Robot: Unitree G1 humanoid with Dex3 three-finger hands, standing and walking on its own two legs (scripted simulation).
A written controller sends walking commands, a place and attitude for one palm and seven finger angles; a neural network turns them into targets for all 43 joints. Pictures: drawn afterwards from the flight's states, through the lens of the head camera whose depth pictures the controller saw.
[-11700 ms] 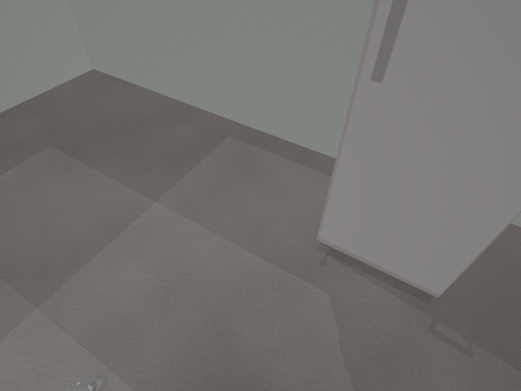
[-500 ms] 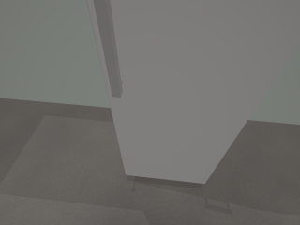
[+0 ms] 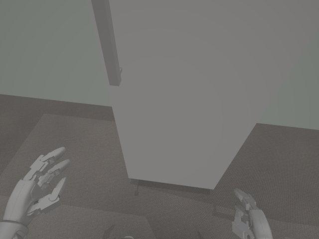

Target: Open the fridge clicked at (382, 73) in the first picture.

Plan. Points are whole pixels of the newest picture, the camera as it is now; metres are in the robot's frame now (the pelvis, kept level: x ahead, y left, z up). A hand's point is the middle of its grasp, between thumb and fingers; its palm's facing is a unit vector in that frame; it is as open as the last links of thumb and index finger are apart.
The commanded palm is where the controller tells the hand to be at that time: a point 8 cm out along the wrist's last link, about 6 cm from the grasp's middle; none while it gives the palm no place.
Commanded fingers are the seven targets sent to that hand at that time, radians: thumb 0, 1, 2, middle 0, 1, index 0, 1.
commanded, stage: raise the hand to about handle height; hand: left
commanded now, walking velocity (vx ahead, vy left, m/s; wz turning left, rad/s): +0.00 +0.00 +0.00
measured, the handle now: (110, 32) +0.51 +0.15 +0.26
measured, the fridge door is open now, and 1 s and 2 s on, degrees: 0 0 0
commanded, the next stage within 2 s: move the hooked fingers beside the handle in 1.78 s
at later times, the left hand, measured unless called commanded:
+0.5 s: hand (17, 164) +0.23 +0.29 +0.13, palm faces +0.01 -1.00 -0.09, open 11.0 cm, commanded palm +0.19 +0.33 +0.13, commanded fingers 0.00 -0.08 0.48 -0.27 -0.93 -0.27 -0.93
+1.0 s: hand out of the picture +0.25 +0.31 +0.21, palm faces +0.00 -0.99 -0.14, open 13.7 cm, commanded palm +0.21 +0.35 +0.23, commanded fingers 0.00 -0.50 0.30 -0.30 -1.20 -0.30 -1.20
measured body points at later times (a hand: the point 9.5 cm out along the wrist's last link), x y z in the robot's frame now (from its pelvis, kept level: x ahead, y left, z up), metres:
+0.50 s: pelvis +0.01 +0.02 +0.01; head +0.00 +0.02 +0.46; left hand +0.22 +0.34 +0.14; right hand +0.17 -0.21 -0.05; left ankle +0.04 +0.11 -0.71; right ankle +0.01 -0.10 -0.71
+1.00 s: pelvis +0.00 +0.03 +0.03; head -0.02 +0.02 +0.48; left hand +0.24 +0.36 +0.22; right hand +0.22 -0.16 -0.02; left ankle +0.04 +0.11 -0.71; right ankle +0.01 -0.10 -0.71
